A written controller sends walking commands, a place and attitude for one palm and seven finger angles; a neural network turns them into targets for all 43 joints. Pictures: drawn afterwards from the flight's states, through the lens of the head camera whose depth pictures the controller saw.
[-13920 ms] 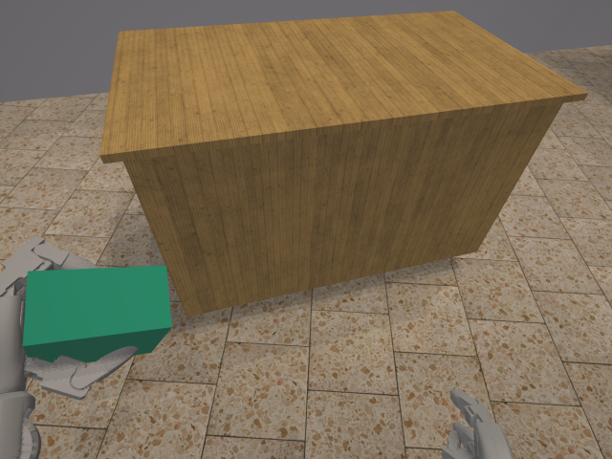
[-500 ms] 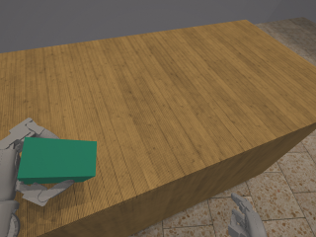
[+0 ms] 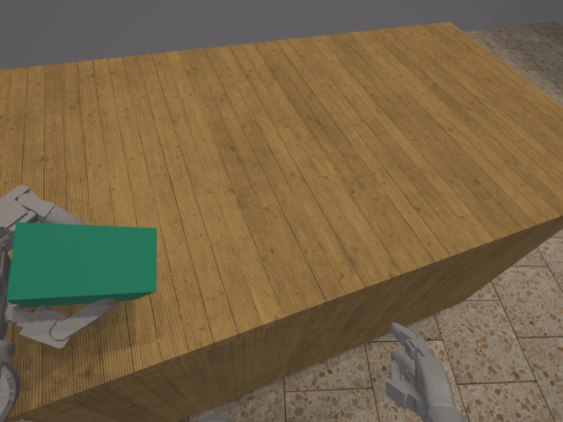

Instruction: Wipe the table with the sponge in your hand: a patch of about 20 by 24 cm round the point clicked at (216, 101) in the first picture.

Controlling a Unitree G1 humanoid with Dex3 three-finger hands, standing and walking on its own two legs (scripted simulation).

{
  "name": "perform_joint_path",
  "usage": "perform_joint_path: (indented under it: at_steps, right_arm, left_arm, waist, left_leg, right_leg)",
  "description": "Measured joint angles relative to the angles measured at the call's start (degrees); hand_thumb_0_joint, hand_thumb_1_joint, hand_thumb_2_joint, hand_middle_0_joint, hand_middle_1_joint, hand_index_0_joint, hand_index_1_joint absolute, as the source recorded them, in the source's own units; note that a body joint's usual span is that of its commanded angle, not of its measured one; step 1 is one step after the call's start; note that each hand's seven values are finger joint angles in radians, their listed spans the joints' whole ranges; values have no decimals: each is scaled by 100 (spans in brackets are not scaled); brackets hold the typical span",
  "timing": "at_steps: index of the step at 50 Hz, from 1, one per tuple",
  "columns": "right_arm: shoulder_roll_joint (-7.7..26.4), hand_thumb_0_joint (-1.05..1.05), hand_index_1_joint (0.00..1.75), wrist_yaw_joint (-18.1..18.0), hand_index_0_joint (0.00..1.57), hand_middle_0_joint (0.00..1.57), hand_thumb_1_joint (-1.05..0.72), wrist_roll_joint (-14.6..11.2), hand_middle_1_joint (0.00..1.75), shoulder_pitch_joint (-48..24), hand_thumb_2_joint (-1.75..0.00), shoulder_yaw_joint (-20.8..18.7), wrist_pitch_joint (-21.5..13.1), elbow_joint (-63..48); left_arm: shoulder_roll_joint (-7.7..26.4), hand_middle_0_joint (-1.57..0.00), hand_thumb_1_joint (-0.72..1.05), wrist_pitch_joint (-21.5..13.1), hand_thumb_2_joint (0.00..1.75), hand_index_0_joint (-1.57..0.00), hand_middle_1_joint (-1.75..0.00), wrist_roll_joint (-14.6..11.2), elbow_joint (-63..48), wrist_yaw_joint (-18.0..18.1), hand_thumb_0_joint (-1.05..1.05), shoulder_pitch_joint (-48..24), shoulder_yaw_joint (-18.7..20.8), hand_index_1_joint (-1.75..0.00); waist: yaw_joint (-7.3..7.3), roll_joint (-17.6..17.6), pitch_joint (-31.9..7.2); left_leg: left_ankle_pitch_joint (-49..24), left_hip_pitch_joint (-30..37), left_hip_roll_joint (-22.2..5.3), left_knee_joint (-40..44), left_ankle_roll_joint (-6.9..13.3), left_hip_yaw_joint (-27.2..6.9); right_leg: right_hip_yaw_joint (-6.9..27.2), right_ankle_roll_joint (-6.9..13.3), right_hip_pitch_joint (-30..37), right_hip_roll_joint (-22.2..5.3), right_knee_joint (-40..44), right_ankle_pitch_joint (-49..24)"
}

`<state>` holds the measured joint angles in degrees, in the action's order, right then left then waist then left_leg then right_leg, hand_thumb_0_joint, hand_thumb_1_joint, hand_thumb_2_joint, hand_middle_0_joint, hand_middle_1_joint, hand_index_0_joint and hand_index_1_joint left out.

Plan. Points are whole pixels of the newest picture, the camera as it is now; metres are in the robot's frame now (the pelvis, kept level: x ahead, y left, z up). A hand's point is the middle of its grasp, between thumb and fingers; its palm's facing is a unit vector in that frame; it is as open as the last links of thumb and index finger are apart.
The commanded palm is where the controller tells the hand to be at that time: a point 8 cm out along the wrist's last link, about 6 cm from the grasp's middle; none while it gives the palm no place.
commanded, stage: shuffle to correct the standing spot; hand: left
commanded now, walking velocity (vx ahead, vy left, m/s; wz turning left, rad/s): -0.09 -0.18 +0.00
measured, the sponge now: (105, 268) +0.23 +0.22 +0.14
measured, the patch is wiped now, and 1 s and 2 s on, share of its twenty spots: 0.00 0.00 0.00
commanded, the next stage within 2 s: come to a stop and stand still in 1.42 s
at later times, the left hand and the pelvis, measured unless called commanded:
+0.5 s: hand (103, 289) +0.20 +0.20 +0.17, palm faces +0.28 -0.83 -0.47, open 10.2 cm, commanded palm +0.14 +0.24 +0.18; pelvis -0.02 -0.04 +0.00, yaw +0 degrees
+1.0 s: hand (82, 314) +0.18 +0.21 +0.16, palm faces +0.35 -0.85 -0.40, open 10.2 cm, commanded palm +0.12 +0.25 +0.18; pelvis -0.03 -0.03 -0.01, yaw +0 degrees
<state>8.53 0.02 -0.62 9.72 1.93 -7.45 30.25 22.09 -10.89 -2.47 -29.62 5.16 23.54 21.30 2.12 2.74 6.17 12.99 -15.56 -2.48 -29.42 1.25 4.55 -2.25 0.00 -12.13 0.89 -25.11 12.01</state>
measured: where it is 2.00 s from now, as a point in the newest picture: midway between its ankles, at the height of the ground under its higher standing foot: outside the picture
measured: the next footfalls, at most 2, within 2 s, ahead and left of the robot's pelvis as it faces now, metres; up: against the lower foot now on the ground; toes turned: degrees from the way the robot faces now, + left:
none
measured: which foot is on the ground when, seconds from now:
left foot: down 0.00-1.00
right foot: down 0.00-1.00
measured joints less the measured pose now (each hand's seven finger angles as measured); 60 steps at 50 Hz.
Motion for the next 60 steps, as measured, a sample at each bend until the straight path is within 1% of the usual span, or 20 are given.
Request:
perform_joint_path:
  at_steps: [5,7,15,22,26,30,36,39,42,45,47,49,50,51,52,53,54,56,58,60]
  right_arm:
    - [148,1,30,-76,21,20,-90,-2,30,81,-90,-113,16,65]
    - [208,1,30,-108,21,20,-90,-1,30,100,-90,-156,35,95]
    - [342,1,30,-217,20,20,-90,-30,30,144,-90,-297,19,90]
    - [340,1,30,-266,20,20,-90,6,30,109,-90,-345,-17,58]
    - [294,1,30,-293,20,20,-90,30,30,61,-90,-352,-63,147]
    - [254,1,30,-303,20,20,-90,31,30,92,-90,-327,-98,184]
    - [219,1,30,-330,20,20,-90,33,30,289,-90,-236,-96,191]
    - [192,1,30,-312,20,20,-90,17,30,344,-90,-209,-91,186]
    - [146,1,30,-254,20,20,-90,10,30,326,-90,-190,-78,161]
    - [119,1,30,-149,21,20,-90,3,30,305,-90,-187,-56,112]
    - [116,1,30,-105,21,20,-90,5,30,289,-90,-177,-44,135]
    - [135,1,30,-90,21,20,-90,9,30,281,-90,-169,-44,186]
    - [159,1,30,-89,21,20,-90,13,30,265,-90,-160,-49,231]
    - [186,1,30,-90,21,20,-90,24,30,256,-90,-153,-51,277]
    - [220,1,30,-96,21,20,-90,31,30,268,-90,-156,-61,296]
    - [244,1,30,-111,21,20,-90,32,30,275,-90,-176,-83,305]
    - [222,1,30,-131,21,20,-90,28,30,245,-90,-201,-92,339]
    - [162,1,30,-149,21,20,-90,36,30,204,-90,-214,-78,349]
    - [125,1,30,-134,20,20,-90,88,30,218,-90,-243,-69,274]
    - [108,1,30,-71,20,20,-90,82,30,236,-90,-251,-67,177]
  left_arm:
    - [-16,-70,-51,29,101,-73,-134,-48,-103,1,-2,66,21,-134]
    - [-24,-70,-51,39,101,-73,-134,-69,-97,3,-2,84,17,-134]
    - [30,-70,-51,81,101,-73,-134,-143,-188,-13,-2,200,19,-134]
    - [252,-70,-51,-176,101,-73,-134,-191,-427,-87,-2,386,206,-134]
    - [371,-70,-51,-383,101,-73,-134,-172,-456,-135,-2,431,358,-134]
    - [394,-70,-51,-455,101,-73,-134,-177,-452,-163,-2,482,423,-134]
    - [263,-70,-51,-258,102,-73,-134,-165,-456,-126,-2,543,290,-134]
    - [207,-70,-51,-143,102,-73,-134,-130,-402,-103,-2,395,230,-134]
    - [181,-70,-51,-62,102,-73,-134,-84,-344,-82,-2,232,224,-134]
    - [169,-70,-51,-14,102,-73,-134,-44,-355,-85,-2,150,216,-134]
    - [144,-70,-51,-12,102,-73,-134,-54,-382,-85,-2,156,182,-134]
    - [94,-70,-51,8,102,-73,-134,-92,-451,-63,-2,193,123,-134]
    - [59,-70,-51,23,102,-73,-134,-111,-497,-32,-2,231,93,-134]
    - [26,-70,-51,36,102,-73,-134,-134,-535,0,-2,271,59,-134]
    - [6,-70,-51,50,102,-73,-134,-155,-571,20,-2,297,28,-134]
    - [18,-70,-51,47,102,-73,-134,-165,-597,33,-2,290,17,-134]
    - [65,-70,-51,35,102,-73,-134,-166,-589,44,-2,246,35,-134]
    - [172,-70,-51,3,102,-73,-134,-155,-506,45,-2,226,128,-134]
    - [244,-70,-51,34,102,-73,-134,-100,-418,14,-2,178,175,-134]
    - [302,-70,-51,63,102,-73,-134,-58,-439,-2,-2,181,223,-134]
  waist:
    - [38,-53,4]
    - [28,-76,-15]
    - [-101,-129,-44]
    - [-176,-148,66]
    - [-178,-138,134]
    - [-154,-121,139]
    - [-91,-96,24]
    - [-55,-108,27]
    - [-35,-115,94]
    - [-36,-165,137]
    - [-42,-174,100]
    - [-30,-124,13]
    - [-27,-90,-22]
    - [-44,-65,-65]
    - [-74,-71,-114]
    - [-113,-80,-129]
    - [-120,-2,-72]
    - [-106,148,-15]
    - [-132,136,17]
    - [-151,70,59]
  left_leg:
    - [-15,-58,-102,-37,-93,-42]
    - [-25,-81,-141,-42,-128,-55]
    - [-69,-198,-270,-72,-252,-105]
    - [-155,-430,-332,-131,-306,-164]
    - [-230,-562,-328,-159,-302,-186]
    - [-263,-671,-305,-225,-259,-178]
    - [-103,-736,-260,-338,-183,-144]
    - [-266,-708,-259,-329,-177,-154]
    - [-210,-650,-253,-404,-187,-173]
    - [-87,-641,-291,-588,-204,-220]
    - [234,-695,-305,-780,-199,-251]
    - [748,-798,-218,-1080,-192,-319]
    - [813,-784,-158,-1230,-181,-334]
    - [815,-691,-105,-1210,-163,-338]
    - [749,-525,-77,-971,-144,-349]
    - [394,-404,-70,-698,-121,-380]
    - [211,-340,-30,-631,-120,-357]
    - [206,-207,23,-500,-134,-256]
    - [204,-126,14,-342,-153,-270]
    - [179,-110,-38,-280,-190,-324]
  right_leg:
    - [-35,94,-50,101,-16,-16]
    - [-46,132,-73,140,-18,-22]
    - [-88,268,-192,269,-46,-53]
    - [-143,330,-407,330,-91,-129]
    - [-168,331,-546,323,-149,-182]
    - [-165,316,-679,294,-263,-199]
    - [-140,229,-745,236,-361,-152]
    - [-164,134,-762,219,-524,123]
    - [-211,89,-718,186,-656,268]
    - [-308,197,-612,193,-623,34]
    - [-338,312,-595,209,-638,-17]
    - [-312,366,-642,196,-676,58]
    - [-278,375,-653,190,-690,81]
    - [-251,371,-654,188,-693,96]
    - [-251,351,-657,200,-701,114]
    - [-273,327,-659,209,-729,141]
    - [-249,303,-626,170,-753,165]
    - [-146,186,-602,101,-832,329]
    - [-107,105,-531,64,-895,595]
    - [-124,91,-314,16,-575,416]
